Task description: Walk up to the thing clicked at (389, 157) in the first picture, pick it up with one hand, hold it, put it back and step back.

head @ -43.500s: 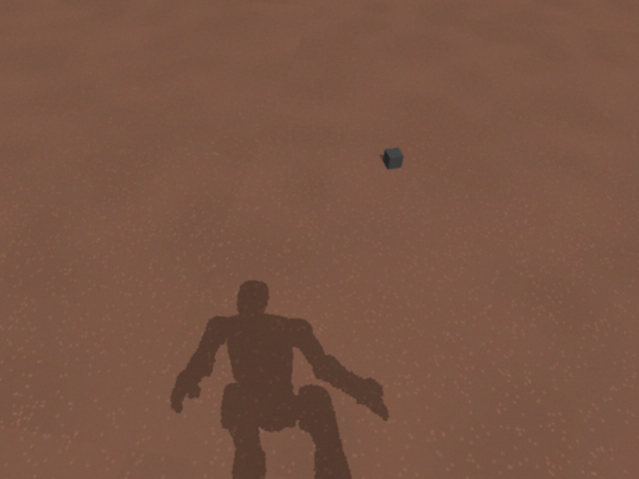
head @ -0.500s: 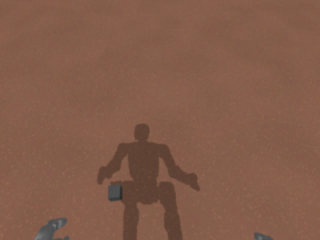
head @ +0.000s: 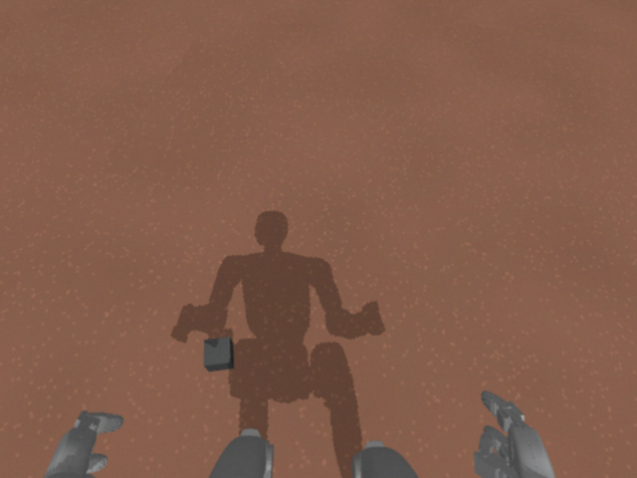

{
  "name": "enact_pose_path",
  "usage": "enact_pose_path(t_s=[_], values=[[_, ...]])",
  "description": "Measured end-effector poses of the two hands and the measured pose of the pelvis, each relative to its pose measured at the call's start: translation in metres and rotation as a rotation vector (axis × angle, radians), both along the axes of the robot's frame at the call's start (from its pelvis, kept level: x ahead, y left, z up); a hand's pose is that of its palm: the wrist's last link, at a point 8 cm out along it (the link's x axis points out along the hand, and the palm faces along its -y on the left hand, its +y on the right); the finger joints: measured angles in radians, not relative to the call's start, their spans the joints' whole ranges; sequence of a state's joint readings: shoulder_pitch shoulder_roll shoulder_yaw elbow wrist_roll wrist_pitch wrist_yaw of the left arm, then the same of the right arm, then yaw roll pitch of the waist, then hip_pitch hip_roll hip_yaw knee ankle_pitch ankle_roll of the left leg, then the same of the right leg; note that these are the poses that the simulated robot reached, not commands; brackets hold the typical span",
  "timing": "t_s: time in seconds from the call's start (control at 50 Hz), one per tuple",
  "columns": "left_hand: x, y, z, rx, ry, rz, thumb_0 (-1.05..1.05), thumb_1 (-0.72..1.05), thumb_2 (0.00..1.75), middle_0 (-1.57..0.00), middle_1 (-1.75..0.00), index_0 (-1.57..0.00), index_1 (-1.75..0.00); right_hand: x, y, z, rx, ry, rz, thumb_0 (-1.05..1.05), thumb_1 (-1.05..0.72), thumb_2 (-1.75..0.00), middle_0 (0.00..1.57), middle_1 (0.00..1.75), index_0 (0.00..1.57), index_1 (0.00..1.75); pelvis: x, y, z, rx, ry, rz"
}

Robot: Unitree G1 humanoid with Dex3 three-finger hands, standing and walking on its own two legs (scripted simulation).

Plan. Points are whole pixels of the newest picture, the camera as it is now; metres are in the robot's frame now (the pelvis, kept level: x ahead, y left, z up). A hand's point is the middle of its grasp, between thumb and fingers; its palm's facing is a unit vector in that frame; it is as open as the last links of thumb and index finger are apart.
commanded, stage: rise first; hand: left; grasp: from above
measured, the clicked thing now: (219, 354) +0.43 +0.26 -0.67
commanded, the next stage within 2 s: none
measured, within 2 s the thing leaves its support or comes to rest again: neither
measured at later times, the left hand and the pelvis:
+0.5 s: hand (131, 453) +0.17 +0.29 -0.26, palm faces -0.37 -0.67 -0.64, open 14.0 cm; pelvis -0.03 +0.00 -0.12, yaw +0 degrees
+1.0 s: hand (165, 392) +0.29 +0.31 -0.44, palm faces -0.46 -0.19 -0.87, open 14.0 cm; pelvis -0.10 +0.00 -0.30, yaw -5 degrees
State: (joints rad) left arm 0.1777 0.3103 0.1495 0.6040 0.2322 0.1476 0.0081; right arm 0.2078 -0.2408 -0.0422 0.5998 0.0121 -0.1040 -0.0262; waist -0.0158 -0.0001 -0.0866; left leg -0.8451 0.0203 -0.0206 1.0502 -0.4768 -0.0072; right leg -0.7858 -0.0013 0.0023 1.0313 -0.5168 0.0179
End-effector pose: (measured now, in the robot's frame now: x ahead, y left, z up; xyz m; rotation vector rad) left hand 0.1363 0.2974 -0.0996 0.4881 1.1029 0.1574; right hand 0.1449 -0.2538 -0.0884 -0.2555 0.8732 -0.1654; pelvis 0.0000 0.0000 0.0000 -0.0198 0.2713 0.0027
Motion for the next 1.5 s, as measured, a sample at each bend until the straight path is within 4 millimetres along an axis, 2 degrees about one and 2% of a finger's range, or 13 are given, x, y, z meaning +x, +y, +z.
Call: enact_pose_path(t_s=[0.16,0.32,0.42,0.52,0.64,0.74,0.82,0.9,1.02,1.14,1.26,1.5], values=[[-0.001,0.001,-0.014,0.03,0.017,-0.05,0.0,-0.5,0.99,-0.06,-1.07,-0.07,-1.07,0.023,0.008,-0.01,-0.005,-0.063,0.038,0.01,-0.87,-0.89,0.2,0.3,0.2,0.3,0.001,0.002,-0.018,-0.012,0.052,0.004],[0.003,0.003,-0.037,0.082,0.013,-0.123,0.0,-0.5,0.97,-0.07,-1.07,-0.08,-1.06,0.029,0.012,-0.034,0.001,-0.09,0.068,0.01,-0.87,-0.89,0.2,0.3,0.2,0.3,-0.005,0.002,-0.044,-0.019,0.111,0.003],[0.017,0.015,-0.075,0.162,0.011,-0.22,0.0,-0.51,0.97,-0.07,-1.07,-0.08,-1.06,0.028,0.009,-0.07,-0.007,-0.088,0.102,0.01,-0.88,-0.9,0.2,0.3,0.2,0.3,-0.016,0.001,-0.078,-0.018,0.176,0.001],[0.046,0.018,-0.12,0.246,-0.047,-0.373,0.0,-0.52,0.97,-0.07,-1.07,-0.08,-1.07,0.02,0.0,-0.125,-0.019,-0.053,0.115,0.0,-0.87,-0.9,0.2,0.3,0.2,0.3,-0.03,0.0,-0.125,-0.018,0.245,-0.002],[0.086,0.016,-0.172,0.369,-0.127,-0.533,0.0,-0.53,0.99,-0.08,-1.08,-0.08,-1.08,-0.005,-0.011,-0.199,-0.017,0.035,0.1,0.0,-0.87,-0.9,0.2,0.3,0.2,0.3,-0.051,-0.002,-0.182,-0.021,0.305,-0.019],[0.11,0.02,-0.211,0.457,-0.145,-0.608,0.0,-0.54,0.99,-0.08,-1.07,-0.08,-1.07,-0.042,-0.016,-0.255,-0.008,0.143,0.084,0.0,-0.88,-0.9,0.2,0.3,0.2,0.3,-0.069,-0.004,-0.224,-0.026,0.324,-0.032],[0.127,0.022,-0.238,0.501,-0.154,-0.682,0.0,-0.54,1.0,-0.08,-1.06,-0.09,-1.06,-0.078,-0.018,-0.291,-0.005,0.232,0.064,0.0,-0.89,-0.9,0.2,0.3,0.2,0.3,-0.082,-0.004,-0.254,-0.032,0.326,-0.04],[0.141,0.022,-0.259,0.545,-0.175,-0.76,0.0,-0.54,1.01,-0.08,-1.05,-0.09,-1.05,-0.112,-0.02,-0.316,-0.011,0.31,0.029,0.01,-0.9,-0.9,0.2,0.3,0.2,0.3,-0.09,-0.003,-0.279,-0.041,0.317,-0.046],[0.162,0.019,-0.282,0.6,-0.213,-0.846,0.0,-0.53,1.01,-0.08,-1.04,-0.1,-1.03,-0.151,-0.022,-0.336,-0.028,0.409,-0.016,0.0,-0.91,-0.91,0.2,0.3,0.2,0.3,-0.096,0.0,-0.304,-0.055,0.308,-0.055],[0.181,0.016,-0.302,0.639,-0.233,-0.898,0.0,-0.52,1.01,-0.08,-1.02,-0.1,-1.01,-0.17,-0.022,-0.341,-0.051,0.469,-0.039,0.0,-0.9,-0.9,0.2,0.3,0.2,0.3,-0.097,0.004,-0.318,-0.07,0.307,-0.062],[0.191,0.013,-0.323,0.663,-0.221,-0.957,0.0,-0.51,1.0,-0.07,-1.01,-0.1,-0.99,-0.172,-0.023,-0.347,-0.066,0.497,-0.037,0.0,-0.9,-0.9,0.2,0.3,0.2,0.3,-0.093,0.006,-0.329,-0.079,0.316,-0.065],[0.206,0.009,-0.353,0.689,-0.228,-0.942,0.0,-0.49,0.97,-0.07,-1.01,-0.11,-0.98,-0.158,-0.021,-0.37,-0.061,0.498,0.014,0.0,-0.9,-0.9,0.2,0.3,0.2,0.3,-0.089,0.003,-0.35,-0.075,0.322,-0.078]])
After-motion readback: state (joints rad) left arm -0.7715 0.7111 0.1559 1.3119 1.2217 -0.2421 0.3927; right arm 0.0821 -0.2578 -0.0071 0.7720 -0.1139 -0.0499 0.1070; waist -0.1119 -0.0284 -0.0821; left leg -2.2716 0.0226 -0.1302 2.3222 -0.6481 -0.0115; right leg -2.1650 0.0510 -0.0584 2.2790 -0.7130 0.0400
